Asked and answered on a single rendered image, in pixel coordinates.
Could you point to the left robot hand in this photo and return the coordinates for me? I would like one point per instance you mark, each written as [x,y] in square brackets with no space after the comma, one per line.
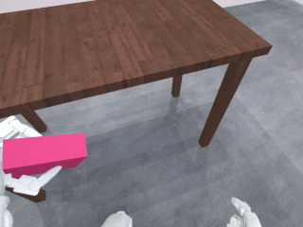
[12,128]

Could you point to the robot left thigh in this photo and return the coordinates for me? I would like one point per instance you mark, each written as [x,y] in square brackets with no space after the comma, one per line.
[118,220]

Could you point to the table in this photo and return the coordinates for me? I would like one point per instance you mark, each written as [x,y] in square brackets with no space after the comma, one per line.
[59,54]

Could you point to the right robot hand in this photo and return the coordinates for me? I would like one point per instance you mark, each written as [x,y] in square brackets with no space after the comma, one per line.
[248,219]

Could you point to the robot left forearm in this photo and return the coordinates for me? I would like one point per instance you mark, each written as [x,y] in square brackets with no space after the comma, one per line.
[6,217]

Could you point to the sponge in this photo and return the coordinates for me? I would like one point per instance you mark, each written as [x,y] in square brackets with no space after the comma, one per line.
[36,155]

